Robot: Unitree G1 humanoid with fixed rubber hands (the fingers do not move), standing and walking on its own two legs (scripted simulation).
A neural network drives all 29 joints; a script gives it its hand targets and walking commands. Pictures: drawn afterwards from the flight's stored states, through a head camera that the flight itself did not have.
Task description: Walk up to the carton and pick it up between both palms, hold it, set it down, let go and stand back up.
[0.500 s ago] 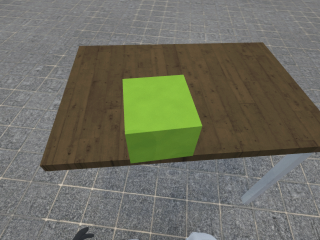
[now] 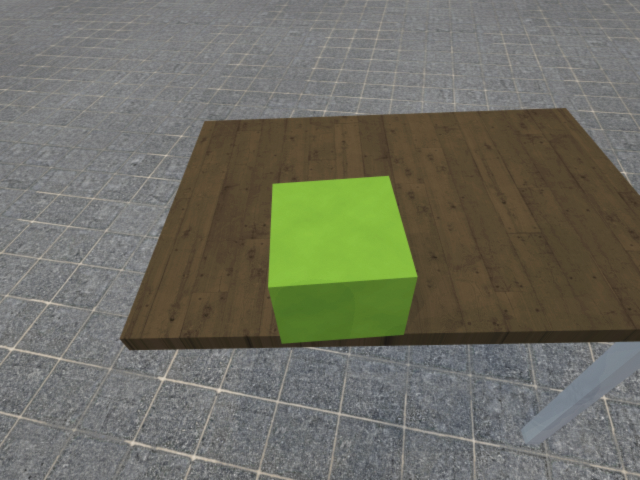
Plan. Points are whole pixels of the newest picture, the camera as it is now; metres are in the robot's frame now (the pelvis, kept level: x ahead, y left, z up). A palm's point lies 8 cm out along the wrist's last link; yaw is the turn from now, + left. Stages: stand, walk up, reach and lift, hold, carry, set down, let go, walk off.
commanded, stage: walk up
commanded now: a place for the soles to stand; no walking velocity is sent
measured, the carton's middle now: (336, 257) +0.43 -0.01 +0.02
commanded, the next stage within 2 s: reach and lift in 0.98 s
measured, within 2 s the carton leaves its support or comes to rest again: neither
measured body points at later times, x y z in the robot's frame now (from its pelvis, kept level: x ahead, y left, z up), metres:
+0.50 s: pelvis +0.01 +0.00 -0.01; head +0.02 +0.00 +0.44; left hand +0.03 +0.25 -0.16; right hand +0.05 -0.25 -0.16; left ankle +0.03 +0.11 -0.74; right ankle -0.05 -0.11 -0.74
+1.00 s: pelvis +0.02 +0.00 -0.01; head +0.04 +0.01 +0.44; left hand -0.01 +0.26 -0.17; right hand +0.07 -0.25 -0.15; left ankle +0.03 +0.11 -0.74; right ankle -0.05 -0.11 -0.74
